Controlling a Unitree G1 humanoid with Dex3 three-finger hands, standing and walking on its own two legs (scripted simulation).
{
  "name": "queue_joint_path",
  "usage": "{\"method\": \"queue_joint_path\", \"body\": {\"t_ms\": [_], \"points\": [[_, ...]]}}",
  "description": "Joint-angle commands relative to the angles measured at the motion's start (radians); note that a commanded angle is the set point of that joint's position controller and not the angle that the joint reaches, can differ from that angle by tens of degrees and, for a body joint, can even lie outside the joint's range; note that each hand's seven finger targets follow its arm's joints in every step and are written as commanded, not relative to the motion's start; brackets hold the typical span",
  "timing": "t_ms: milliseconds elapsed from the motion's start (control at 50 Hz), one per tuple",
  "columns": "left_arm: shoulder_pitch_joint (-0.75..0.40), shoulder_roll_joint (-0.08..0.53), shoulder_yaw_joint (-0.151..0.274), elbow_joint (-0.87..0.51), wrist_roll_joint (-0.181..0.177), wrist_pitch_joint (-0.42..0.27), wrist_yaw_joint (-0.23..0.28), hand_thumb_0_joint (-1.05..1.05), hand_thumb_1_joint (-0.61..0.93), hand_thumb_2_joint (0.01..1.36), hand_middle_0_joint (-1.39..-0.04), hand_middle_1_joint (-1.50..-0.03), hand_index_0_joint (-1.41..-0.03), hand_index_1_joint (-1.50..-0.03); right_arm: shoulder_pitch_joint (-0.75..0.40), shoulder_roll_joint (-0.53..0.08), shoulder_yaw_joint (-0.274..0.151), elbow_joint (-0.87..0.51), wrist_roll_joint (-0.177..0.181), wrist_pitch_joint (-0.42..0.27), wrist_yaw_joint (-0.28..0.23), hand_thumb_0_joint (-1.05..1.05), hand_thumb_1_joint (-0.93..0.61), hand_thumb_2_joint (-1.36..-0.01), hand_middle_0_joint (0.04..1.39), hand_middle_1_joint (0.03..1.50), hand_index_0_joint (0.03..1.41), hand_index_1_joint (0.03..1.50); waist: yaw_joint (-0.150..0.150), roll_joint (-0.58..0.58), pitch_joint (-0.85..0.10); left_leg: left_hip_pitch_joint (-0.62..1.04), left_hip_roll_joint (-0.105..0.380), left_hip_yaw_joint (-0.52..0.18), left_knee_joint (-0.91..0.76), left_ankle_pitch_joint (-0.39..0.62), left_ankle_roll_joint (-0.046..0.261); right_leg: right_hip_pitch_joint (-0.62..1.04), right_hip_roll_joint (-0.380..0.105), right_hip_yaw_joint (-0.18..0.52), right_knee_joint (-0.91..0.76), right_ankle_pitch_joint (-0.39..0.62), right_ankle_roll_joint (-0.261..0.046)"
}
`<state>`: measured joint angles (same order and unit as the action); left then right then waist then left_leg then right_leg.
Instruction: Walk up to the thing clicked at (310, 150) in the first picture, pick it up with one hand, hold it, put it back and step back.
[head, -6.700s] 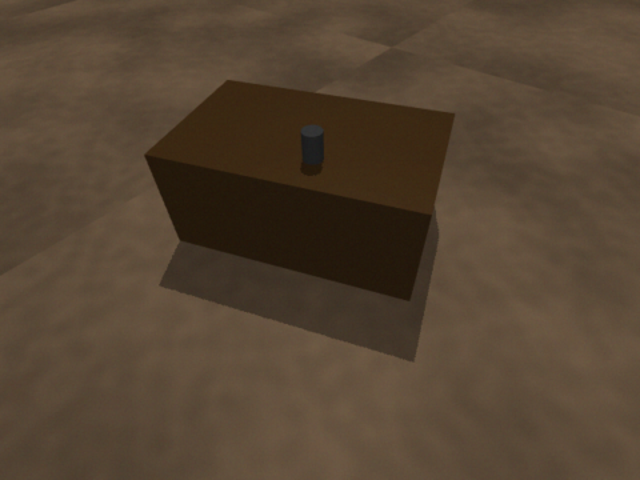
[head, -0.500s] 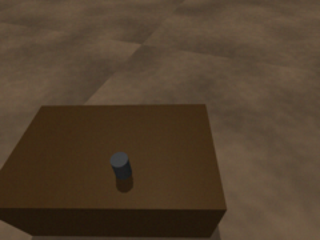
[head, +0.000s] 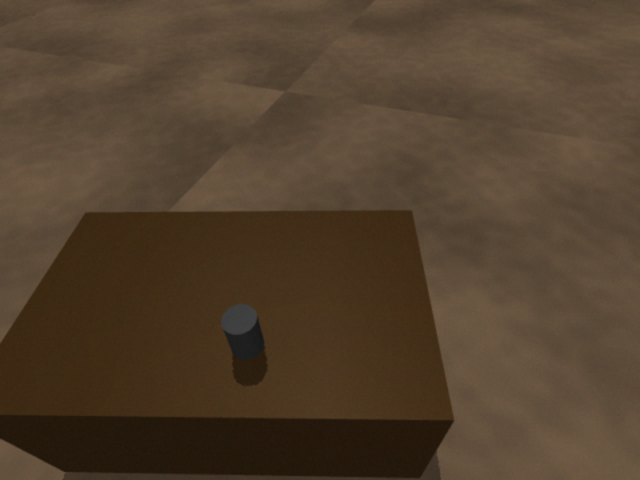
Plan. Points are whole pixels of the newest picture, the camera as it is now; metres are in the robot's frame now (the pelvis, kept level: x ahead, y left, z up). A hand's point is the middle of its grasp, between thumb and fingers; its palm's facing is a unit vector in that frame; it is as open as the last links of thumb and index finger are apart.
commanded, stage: stand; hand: left
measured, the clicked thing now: (243, 332) +0.51 +0.21 -0.28
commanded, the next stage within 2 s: go down in 0.08 s
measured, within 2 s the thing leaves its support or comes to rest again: neither
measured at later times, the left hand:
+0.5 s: hand out of the picture +0.14 +0.25 -0.14, palm faces +0.05 -0.94 -0.33, open 12.7 cm
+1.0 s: hand out of the picture +0.15 +0.27 -0.14, palm faces +0.06 -0.95 -0.32, open 17.5 cm
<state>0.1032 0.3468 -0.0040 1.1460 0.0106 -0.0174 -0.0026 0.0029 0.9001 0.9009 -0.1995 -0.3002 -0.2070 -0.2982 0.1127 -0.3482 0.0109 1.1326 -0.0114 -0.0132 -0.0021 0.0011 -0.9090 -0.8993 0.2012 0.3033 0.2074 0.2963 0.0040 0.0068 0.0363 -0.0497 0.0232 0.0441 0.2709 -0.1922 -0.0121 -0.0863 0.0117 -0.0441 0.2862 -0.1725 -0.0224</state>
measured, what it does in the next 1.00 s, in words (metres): stands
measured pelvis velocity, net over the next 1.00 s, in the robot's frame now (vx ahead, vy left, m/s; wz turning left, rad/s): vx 0.00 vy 0.03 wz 0.02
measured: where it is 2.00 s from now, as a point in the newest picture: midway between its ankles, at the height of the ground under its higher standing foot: outside the picture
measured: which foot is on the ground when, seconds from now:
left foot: down 0.00-1.00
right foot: down 0.00-1.00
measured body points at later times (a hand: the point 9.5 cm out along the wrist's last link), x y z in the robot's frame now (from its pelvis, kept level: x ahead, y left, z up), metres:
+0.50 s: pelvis -0.02 +0.01 -0.02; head +0.02 +0.00 +0.43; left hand +0.14 +0.30 -0.12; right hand +0.15 -0.28 -0.12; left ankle -0.03 +0.12 -0.75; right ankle -0.01 -0.10 -0.75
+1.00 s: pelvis +0.00 +0.03 -0.03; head +0.04 +0.03 +0.42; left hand +0.15 +0.32 -0.12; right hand +0.16 -0.24 -0.12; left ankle -0.03 +0.12 -0.75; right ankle -0.01 -0.10 -0.75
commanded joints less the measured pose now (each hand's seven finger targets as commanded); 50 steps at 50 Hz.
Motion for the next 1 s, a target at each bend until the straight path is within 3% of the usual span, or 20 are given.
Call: {"method": "queue_joint_path", "body": {"t_ms": [0,140,160,180,200,220,240,300,360,400,480,540,580,620,660,840,860,880,900,980], "points": [[-0.04,0.218,0.041,-0.057,-0.003,-0.02,0.017,0.0,0.9,0.9,-0.2,-0.3,-0.2,-0.301,-0.032,-0.205,-0.043,-0.059,0.002,-0.019,-0.011,0.0,-0.9,-0.9,0.2,0.3,0.2,0.3,-0.006,-0.008,-0.065,-0.005,0.134,-0.106,-0.032,0.182,0.027,0.015,-0.154,0.116,-0.031,0.206,-0.004],[-0.038,0.219,0.041,-0.058,-0.006,-0.02,0.016,0.0,0.9,0.9,-0.2,-0.3,-0.2,-0.301,-0.026,-0.206,-0.043,-0.057,0.0,-0.019,-0.01,0.0,-0.9,-0.9,0.2,0.3,0.2,0.3,-0.007,-0.006,-0.073,-0.007,0.131,-0.104,-0.029,0.173,0.027,0.018,-0.156,0.125,-0.033,0.202,-0.007],[-0.04,0.215,0.039,-0.059,-0.005,-0.021,0.016,0.0,0.82,0.82,-0.139,-0.232,-0.174,-0.221,-0.027,-0.209,-0.043,-0.056,0.0,-0.019,-0.01,0.0,-0.82,-0.82,0.12,0.22,0.12,0.22,-0.005,0.006,-0.074,-0.01,0.131,-0.104,-0.028,0.173,0.027,0.023,-0.156,0.125,-0.033,0.208,-0.006],[-0.391,0.009,0.009,-0.41,-0.083,-0.093,0.023,0.0,0.74,0.74,-0.059,-0.152,-0.094,-0.141,-0.378,-0.016,-0.008,-0.407,0.104,-0.135,-0.023,0.0,-0.74,-0.74,0.045,0.14,0.048,0.14,-0.047,0.034,-0.047,-0.174,-0.032,0.001,0.097,0.108,0.022,-0.116,-0.034,0.024,0.058,0.113,0.01],[-0.37,0.109,0.039,-0.418,-0.081,-0.081,0.039,0.0,0.66,0.66,-0.007,-0.072,-0.014,-0.061,-0.32,-0.073,-0.014,-0.438,0.097,-0.16,-0.033,0.0,-0.66,-0.66,0.044,0.06,0.048,0.06,-0.032,0.001,-0.078,-0.152,-0.032,0.0,0.098,0.062,0.026,-0.084,-0.041,0.029,0.048,0.056,0.015],[-0.24,0.209,0.087,-0.288,-0.072,-0.031,0.049,0.0,0.58,0.58,-0.006,0.0,0.0,-0.02,-0.215,-0.169,-0.071,-0.309,0.092,-0.138,-0.05,0.0,-0.58,-0.58,0.044,0.054,0.048,0.054,-0.036,0.007,-0.059,-0.173,-0.031,-0.001,0.102,0.012,0.024,-0.113,-0.038,0.027,0.056,0.006,0.008],[-0.138,0.229,0.101,-0.223,-0.07,0.005,0.044,0.0,0.5,0.5,0.0,0.0,0.0,-0.023,-0.176,-0.19,-0.102,-0.247,0.095,-0.119,-0.054,0.0,-0.5,-0.5,0.044,0.054,0.048,0.054,-0.013,0.024,-0.02,-0.21,-0.028,0.001,0.124,0.01,0.017,-0.139,-0.032,0.021,0.082,0.003,0.005],[-0.233,0.24,0.114,-0.333,-0.051,0.029,0.044,0.0,0.32,0.284,-0.022,-0.01,-0.004,-0.035,-0.23,-0.178,-0.131,-0.363,0.091,-0.148,-0.064,0.0,-0.26,-0.26,0.045,0.053,0.048,0.053,-0.006,-0.013,-0.302,-0.213,-0.031,-0.013,0.21,0.12,0.027,-0.058,-0.032,0.03,0.171,0.133,0.013],[-0.011,0.2,0.159,-0.214,0.0,0.11,0.021,0.0,0.116,0.212,-0.046,-0.018,-0.033,-0.037,0.009,-0.142,-0.183,-0.29,0.058,-0.119,-0.047,0.0,-0.04,-0.195,0.046,0.053,0.048,0.053,-0.005,-0.016,-0.252,-0.307,-0.046,-0.012,0.263,0.117,0.033,-0.147,-0.027,0.026,0.226,0.145,0.007],[-0.015,0.202,0.155,-0.402,-0.006,0.149,0.01,0.0,0.022,0.157,-0.056,-0.014,-0.05,-0.025,0.033,-0.172,-0.2,-0.453,0.063,-0.116,-0.046,0.0,0.048,-0.168,0.046,0.052,0.048,0.052,-0.027,-0.031,-0.394,-0.213,-0.049,-0.01,0.245,0.161,0.034,-0.083,-0.019,0.02,0.212,0.192,0.011],[-0.059,0.137,0.111,-0.47,-0.012,0.249,-0.014,0.0,-0.15,0.114,-0.06,-0.02,-0.05,-0.031,-0.013,-0.058,-0.117,-0.455,0.08,-0.081,-0.028,0.0,0.214,-0.124,0.048,0.051,0.049,0.051,-0.022,-0.006,-0.166,-0.311,-0.05,-0.012,0.24,0.039,0.03,-0.255,-0.018,0.008,0.197,0.039,0.005],[-0.089,0.213,0.159,-0.603,-0.007,0.266,-0.014,0.0,-0.351,0.092,-0.073,-0.039,-0.061,-0.052,-0.016,-0.1,-0.165,-0.513,0.073,-0.086,-0.029,0.0,0.316,-0.096,0.049,0.051,0.05,0.051,-0.022,0.012,-0.204,-0.34,-0.049,-0.009,0.261,-0.027,0.035,-0.266,-0.02,0.01,0.217,-0.028,0.007],[-0.025,0.157,0.139,-0.614,-0.002,0.277,-0.022,0.0,-0.437,0.094,-0.07,-0.05,-0.059,-0.064,0.035,-0.101,-0.174,-0.521,0.066,-0.087,-0.029,0.0,0.381,-0.08,0.05,0.051,0.05,0.051,-0.025,-0.001,-0.198,-0.333,-0.041,-0.017,0.264,-0.004,0.035,-0.27,-0.016,0.008,0.229,-0.008,0.005],[-0.064,0.175,0.152,-0.712,0.001,0.273,-0.013,0.0,-0.495,0.077,-0.07,-0.045,-0.057,-0.06,-0.025,-0.134,-0.188,-0.605,0.061,-0.105,-0.042,0.0,0.414,-0.071,0.05,0.05,0.05,0.05,-0.022,0.004,-0.258,-0.301,-0.031,-0.033,0.267,0.032,0.027,-0.251,-0.012,0.002,0.248,0.018,0.004],[-0.071,0.18,0.164,-0.743,0.007,0.267,-0.003,0.0,-0.611,0.053,-0.076,-0.05,-0.064,-0.064,-0.058,-0.102,-0.167,-0.616,0.052,-0.12,-0.051,0.0,0.468,-0.057,0.051,0.05,0.05,0.05,-0.009,0.012,-0.274,-0.305,-0.026,-0.044,0.287,0.065,0.024,-0.25,-0.014,0.001,0.269,0.037,0.005],[0.094,0.147,0.176,-0.8,-0.001,0.304,0.014,0.0,-0.611,0.036,-0.088,-0.055,-0.073,-0.068,0.03,-0.101,-0.182,-0.64,0.036,-0.145,-0.077,0.0,0.499,-0.048,0.051,0.05,0.05,0.05,-0.015,0.038,-0.298,-0.289,-0.013,-0.056,0.322,0.193,0.004,-0.236,-0.009,-0.012,0.32,0.117,-0.001],[0.087,0.129,0.16,-0.819,-0.002,0.311,0.009,0.0,-0.611,0.025,-0.089,-0.049,-0.075,-0.062,0.078,-0.06,-0.159,-0.592,0.038,-0.137,-0.075,0.0,0.502,-0.048,0.051,0.05,0.051,0.05,-0.009,0.04,-0.286,-0.289,-0.012,-0.062,0.323,0.204,0.003,-0.246,-0.008,-0.014,0.319,0.118,-0.002],[0.122,0.144,0.178,-0.799,-0.001,0.321,0.008,0.0,-0.611,0.029,-0.087,-0.049,-0.074,-0.062,0.048,-0.105,-0.189,-0.655,0.037,-0.139,-0.077,0.0,0.511,-0.045,0.051,0.05,0.05,0.05,-0.01,0.032,-0.292,-0.294,-0.014,-0.057,0.328,0.228,0.002,-0.235,-0.01,-0.014,0.322,0.14,-0.002],[0.085,0.153,0.176,-0.849,-0.001,0.325,0.004,0.0,-0.611,0.028,-0.087,-0.046,-0.073,-0.059,0.084,-0.058,-0.158,-0.612,0.039,-0.131,-0.073,0.0,0.506,-0.047,0.051,0.05,0.05,0.05,-0.005,0.035,-0.269,-0.303,-0.016,-0.06,0.324,0.21,0.004,-0.249,-0.009,-0.016,0.317,0.125,-0.002],[0.087,0.122,0.154,-0.869,-0.002,0.351,-0.012,0.0,-0.611,0.02,-0.094,-0.046,-0.082,-0.058,0.1,-0.065,-0.168,-0.637,0.041,-0.131,-0.065,0.0,0.522,-0.041,0.051,0.05,0.05,0.05,-0.022,0.044,-0.225,-0.318,-0.013,-0.061,0.32,0.176,-0.001,-0.292,-0.008,-0.019,0.322,0.09,-0.005]]}}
